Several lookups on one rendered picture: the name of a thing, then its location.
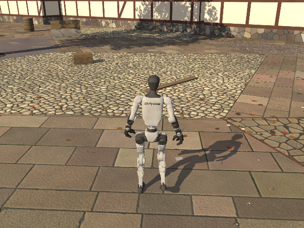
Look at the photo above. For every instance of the robot right foot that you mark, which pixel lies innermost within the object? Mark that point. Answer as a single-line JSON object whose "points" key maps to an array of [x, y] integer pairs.
{"points": [[163, 187]]}

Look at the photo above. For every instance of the left robot upper arm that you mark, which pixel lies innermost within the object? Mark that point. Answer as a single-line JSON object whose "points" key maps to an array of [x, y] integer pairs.
{"points": [[135, 106]]}

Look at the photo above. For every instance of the left robot hand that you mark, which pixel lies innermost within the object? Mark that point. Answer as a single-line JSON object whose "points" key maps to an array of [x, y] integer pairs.
{"points": [[126, 132]]}

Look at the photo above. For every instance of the left robot forearm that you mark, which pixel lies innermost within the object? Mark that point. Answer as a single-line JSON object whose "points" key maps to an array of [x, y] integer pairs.
{"points": [[129, 123]]}

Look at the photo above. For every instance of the right robot hand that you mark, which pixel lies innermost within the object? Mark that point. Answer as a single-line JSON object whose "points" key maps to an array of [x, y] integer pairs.
{"points": [[178, 138]]}

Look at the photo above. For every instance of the robot right thigh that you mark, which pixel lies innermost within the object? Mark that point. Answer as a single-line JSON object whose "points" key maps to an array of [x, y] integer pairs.
{"points": [[162, 140]]}

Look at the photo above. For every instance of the right robot forearm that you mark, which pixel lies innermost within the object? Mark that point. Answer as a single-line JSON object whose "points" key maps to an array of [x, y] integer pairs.
{"points": [[176, 127]]}

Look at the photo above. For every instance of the right robot upper arm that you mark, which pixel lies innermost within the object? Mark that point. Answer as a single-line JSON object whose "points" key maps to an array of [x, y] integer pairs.
{"points": [[170, 109]]}

